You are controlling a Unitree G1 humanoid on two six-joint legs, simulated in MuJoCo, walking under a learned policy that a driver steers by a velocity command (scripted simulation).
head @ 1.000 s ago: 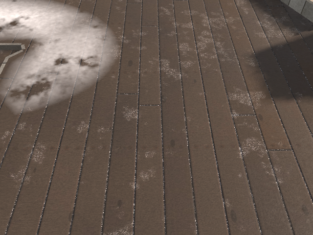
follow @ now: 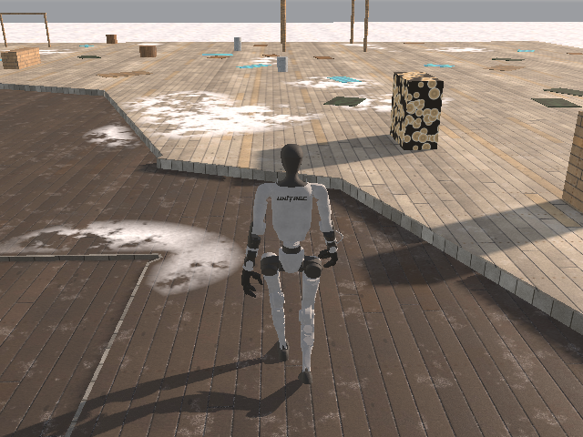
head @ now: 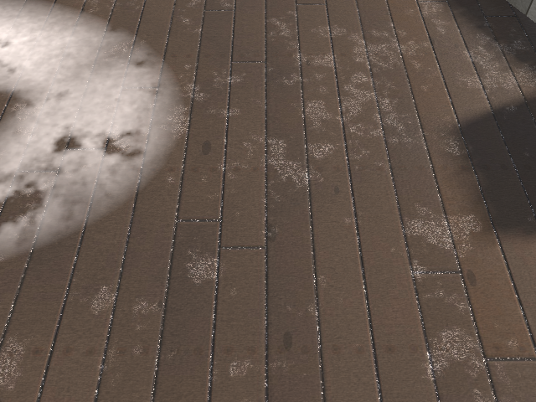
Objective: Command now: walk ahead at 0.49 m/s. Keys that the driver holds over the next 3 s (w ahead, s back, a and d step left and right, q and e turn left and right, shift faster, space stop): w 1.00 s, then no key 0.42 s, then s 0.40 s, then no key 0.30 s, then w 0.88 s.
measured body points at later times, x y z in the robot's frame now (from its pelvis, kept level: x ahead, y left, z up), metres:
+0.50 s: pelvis +0.27 -0.03 +0.01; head +0.31 -0.04 +0.46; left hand +0.49 +0.17 -0.09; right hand +0.16 -0.26 -0.13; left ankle +0.10 +0.05 -0.71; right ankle +0.40 -0.12 -0.71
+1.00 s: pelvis +0.53 -0.04 +0.02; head +0.56 -0.03 +0.47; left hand +0.43 +0.18 -0.12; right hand +0.73 -0.25 -0.09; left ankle +0.69 +0.07 -0.69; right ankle +0.41 -0.12 -0.71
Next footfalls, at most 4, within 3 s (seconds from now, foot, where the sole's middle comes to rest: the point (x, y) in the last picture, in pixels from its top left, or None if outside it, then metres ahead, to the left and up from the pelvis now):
0.52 right None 0.44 -0.12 -0.75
1.06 left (267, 291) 0.73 0.06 -0.75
1.50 right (338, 287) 0.75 -0.13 -0.75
2.20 right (330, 374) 0.51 -0.10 -0.75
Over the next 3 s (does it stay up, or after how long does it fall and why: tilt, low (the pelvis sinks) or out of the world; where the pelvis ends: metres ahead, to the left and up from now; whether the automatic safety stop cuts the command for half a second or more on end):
stays up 0.77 0.09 0.03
